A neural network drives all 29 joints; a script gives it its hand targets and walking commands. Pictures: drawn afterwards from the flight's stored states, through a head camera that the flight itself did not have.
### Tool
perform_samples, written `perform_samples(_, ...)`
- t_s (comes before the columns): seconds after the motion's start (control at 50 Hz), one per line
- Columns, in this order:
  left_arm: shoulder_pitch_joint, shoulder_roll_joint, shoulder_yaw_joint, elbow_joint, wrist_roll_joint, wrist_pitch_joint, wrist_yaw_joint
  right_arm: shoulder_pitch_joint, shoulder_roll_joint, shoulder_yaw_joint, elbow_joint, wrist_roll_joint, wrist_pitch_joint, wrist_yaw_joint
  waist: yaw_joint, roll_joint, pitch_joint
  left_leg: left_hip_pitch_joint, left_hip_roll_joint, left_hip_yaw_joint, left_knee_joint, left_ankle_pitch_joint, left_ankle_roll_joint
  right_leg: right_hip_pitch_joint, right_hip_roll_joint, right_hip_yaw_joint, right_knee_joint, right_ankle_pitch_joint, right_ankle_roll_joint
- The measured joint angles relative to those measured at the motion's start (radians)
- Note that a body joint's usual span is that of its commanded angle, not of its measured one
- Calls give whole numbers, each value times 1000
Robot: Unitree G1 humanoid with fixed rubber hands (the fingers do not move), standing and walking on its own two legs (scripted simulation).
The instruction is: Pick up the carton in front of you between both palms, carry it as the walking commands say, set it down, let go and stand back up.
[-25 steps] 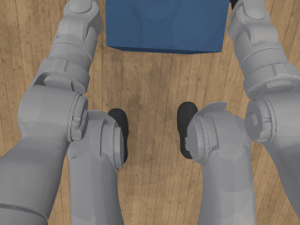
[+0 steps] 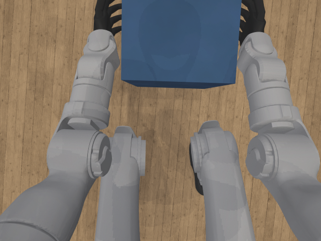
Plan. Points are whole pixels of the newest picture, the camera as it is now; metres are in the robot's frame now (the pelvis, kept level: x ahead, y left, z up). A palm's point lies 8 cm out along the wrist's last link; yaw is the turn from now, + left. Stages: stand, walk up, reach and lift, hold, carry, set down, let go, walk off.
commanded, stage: reach and lift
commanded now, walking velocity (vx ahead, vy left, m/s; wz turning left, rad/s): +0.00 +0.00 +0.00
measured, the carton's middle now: (175, 43) +0.52 -0.04 -0.16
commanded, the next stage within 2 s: none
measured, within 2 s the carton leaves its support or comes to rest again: neither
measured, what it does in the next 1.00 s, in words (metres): rises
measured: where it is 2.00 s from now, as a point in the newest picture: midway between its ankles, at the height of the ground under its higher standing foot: (166, 178)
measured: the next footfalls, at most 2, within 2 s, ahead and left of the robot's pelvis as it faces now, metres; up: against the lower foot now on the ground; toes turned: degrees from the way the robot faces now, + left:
none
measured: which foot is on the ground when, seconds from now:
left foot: down 0.00-1.00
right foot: down 0.00-1.00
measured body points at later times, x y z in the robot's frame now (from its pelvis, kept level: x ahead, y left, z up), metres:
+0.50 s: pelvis +0.00 +0.00 +0.13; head +0.24 -0.01 +0.51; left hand +0.50 +0.12 +0.07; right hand +0.48 -0.18 +0.07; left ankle +0.11 +0.13 -0.35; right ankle +0.12 -0.13 -0.35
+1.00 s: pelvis +0.06 +0.00 +0.27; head +0.19 +0.00 +0.70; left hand +0.45 +0.13 +0.23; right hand +0.44 -0.17 +0.23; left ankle +0.11 +0.13 -0.35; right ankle +0.11 -0.13 -0.35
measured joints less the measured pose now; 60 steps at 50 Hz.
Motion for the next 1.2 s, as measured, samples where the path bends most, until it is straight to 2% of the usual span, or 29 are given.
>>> perform_samples(0.14, 48, -84, 178, 15, 174, 62, -56, 42, 80, -148, 14, -187, 68, 58, 6, 6, -148, 86, -9, -5, -154, 35, 7, 85, 10, 11, -154, 36, -2)
perform_samples(0.22, 66, -106, 222, 9, 225, 74, -75, 61, 105, -188, 1, -252, 84, 80, 8, 10, -189, 136, -15, -8, -241, 59, 11, 135, 14, 19, -242, 60, -3)
perform_samples(0.3, 84, -124, 242, -13, 249, 82, -87, 81, 120, -205, -27, -281, 95, 93, 11, 11, -216, 181, -17, -11, -309, 74, 13, 179, 19, 26, -310, 76, -1)
perform_samples(0.42, 149, -150, 235, -77, 252, 98, -90, 138, 142, -192, -81, -282, 110, 97, 16, 7, -249, 258, -17, -15, -391, 78, 15, 255, 22, 35, -390, 80, -2)
perform_samples(0.64, 343, -185, 172, -167, 202, 104, -84, 319, 183, -127, -157, -241, 115, 87, 21, 3, -296, 489, -13, -28, -549, 62, 23, 485, 19, 41, -546, 63, -13)
perform_samples(0.96, 587, -238, 143, -177, 208, 63, -89, 544, 232, -87, -149, -249, 75, 94, 28, -3, -313, 954, 2, -47, -879, 96, 42, 948, 9, 58, -872, 94, -33)
perform_samples(1.2, 775, -270, 101, -236, 215, 62, -99, 722, 264, -36, -194, -256, 70, 101, 34, -7, -277, 1349, 20, -65, -1180, 165, 53, 1343, -4, 69, -1172, 161, -47)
